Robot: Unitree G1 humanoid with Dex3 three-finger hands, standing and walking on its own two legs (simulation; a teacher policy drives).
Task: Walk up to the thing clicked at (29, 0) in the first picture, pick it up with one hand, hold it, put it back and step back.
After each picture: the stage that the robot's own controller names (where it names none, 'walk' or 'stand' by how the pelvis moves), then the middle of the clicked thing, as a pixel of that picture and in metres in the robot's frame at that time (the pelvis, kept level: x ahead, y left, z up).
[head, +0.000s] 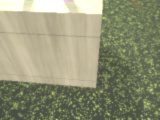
stand; out of the picture +1.05 +0.38 +0.14
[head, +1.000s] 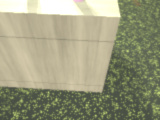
walk; out of the picture +0.93 +0.30 +0.16
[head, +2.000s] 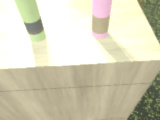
stand; (29, 10) +0.57 +0.20 +0.16
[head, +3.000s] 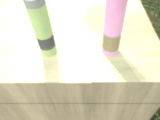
walk; (42, 28) +0.52 +0.19 +0.14
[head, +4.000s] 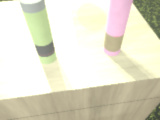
stand; (41, 33) +0.48 +0.16 +0.15
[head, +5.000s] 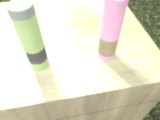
stand; (32, 40) +0.44 +0.19 +0.14
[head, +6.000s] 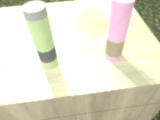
stand; (43, 39) +0.46 +0.17 +0.14
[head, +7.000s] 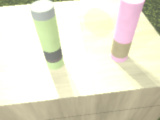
stand; (49, 39) +0.46 +0.14 +0.14
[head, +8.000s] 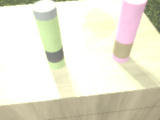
stand; (51, 39) +0.46 +0.14 +0.14
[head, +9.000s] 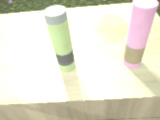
rise first; (62, 43) +0.45 +0.13 +0.14
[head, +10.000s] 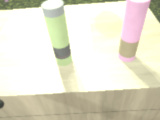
go down; (59, 36) +0.49 +0.12 +0.15
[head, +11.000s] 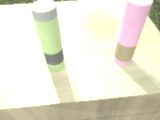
go down; (51, 41) +0.45 +0.12 +0.15
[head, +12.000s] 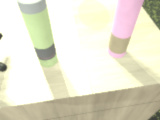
close in; (41, 34) +0.46 +0.13 +0.15
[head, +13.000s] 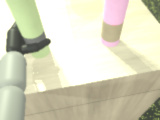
close; (30, 23) +0.48 +0.15 +0.18
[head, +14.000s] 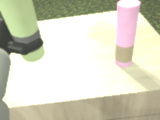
lift; (21, 18) +0.34 +0.15 +0.34
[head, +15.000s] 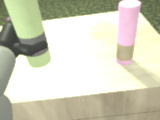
lift; (28, 22) +0.35 +0.15 +0.32
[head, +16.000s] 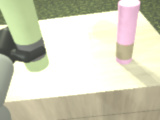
hold; (25, 27) +0.33 +0.16 +0.32
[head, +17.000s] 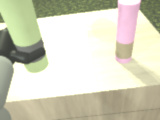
hold; (24, 28) +0.33 +0.16 +0.31
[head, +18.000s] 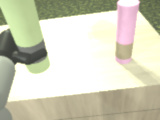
crouch; (26, 29) +0.33 +0.15 +0.31
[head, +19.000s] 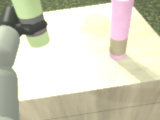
crouch; (27, 3) +0.44 +0.15 +0.32
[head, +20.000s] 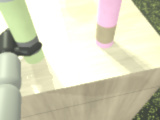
lower; (22, 28) +0.48 +0.16 +0.17
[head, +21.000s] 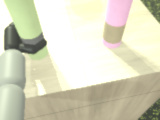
lower; (27, 24) +0.47 +0.15 +0.18
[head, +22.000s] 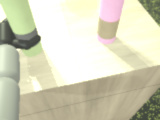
lower; (21, 19) +0.49 +0.16 +0.18
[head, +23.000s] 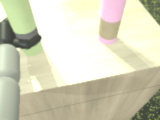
lower; (21, 19) +0.49 +0.16 +0.18
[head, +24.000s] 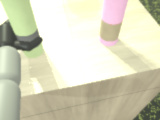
loosen; (23, 21) +0.49 +0.16 +0.18
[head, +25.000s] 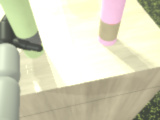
withdraw; (23, 23) +0.48 +0.15 +0.18
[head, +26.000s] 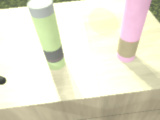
sink last; (49, 38) +0.45 +0.14 +0.16
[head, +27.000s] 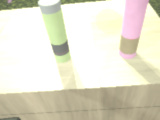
stand; (57, 33) +0.50 +0.15 +0.16
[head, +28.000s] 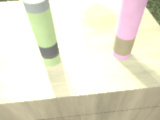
stand; (45, 34) +0.46 +0.15 +0.16
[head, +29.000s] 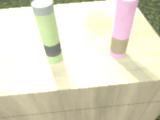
stand; (49, 34) +0.50 +0.16 +0.14
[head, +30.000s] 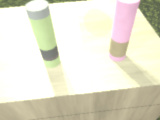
stand; (45, 38) +0.48 +0.16 +0.14
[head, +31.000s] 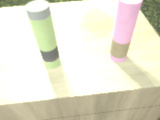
stand; (46, 39) +0.47 +0.16 +0.14
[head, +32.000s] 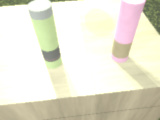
stand; (47, 38) +0.47 +0.15 +0.14
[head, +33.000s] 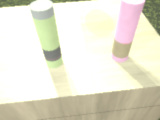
stand; (49, 38) +0.47 +0.15 +0.14
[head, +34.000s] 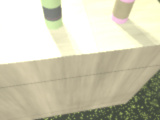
walk; out of the picture +0.58 +0.14 +0.15
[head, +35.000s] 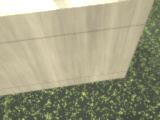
walk; out of the picture +0.89 +0.22 +0.16
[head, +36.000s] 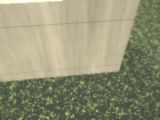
stand; out of the picture +1.13 +0.16 +0.15
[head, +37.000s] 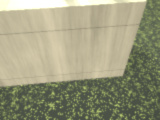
stand; out of the picture +1.08 +0.14 +0.14
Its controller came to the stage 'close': yes
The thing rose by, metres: 0.21
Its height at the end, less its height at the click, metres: +0.00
